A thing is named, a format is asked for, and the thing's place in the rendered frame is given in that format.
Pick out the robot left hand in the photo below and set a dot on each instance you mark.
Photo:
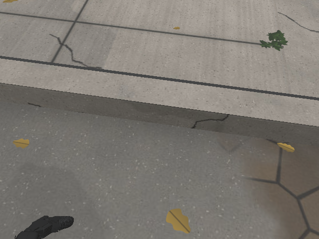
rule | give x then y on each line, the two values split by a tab
44	226

